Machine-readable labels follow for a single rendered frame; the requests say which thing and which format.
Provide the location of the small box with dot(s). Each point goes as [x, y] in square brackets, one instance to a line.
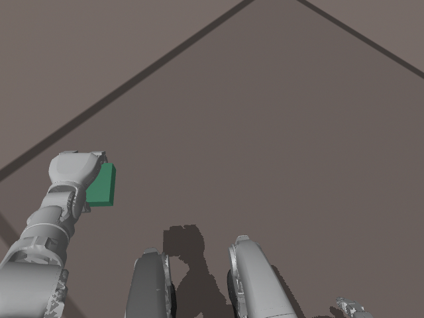
[101, 191]

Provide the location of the right robot foot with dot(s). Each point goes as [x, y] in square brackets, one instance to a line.
[232, 294]

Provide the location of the left robot arm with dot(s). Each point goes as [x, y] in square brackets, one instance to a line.
[32, 275]

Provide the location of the right robot hand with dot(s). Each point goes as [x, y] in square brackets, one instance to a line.
[352, 308]

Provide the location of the left robot hand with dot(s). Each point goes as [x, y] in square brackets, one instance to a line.
[81, 168]

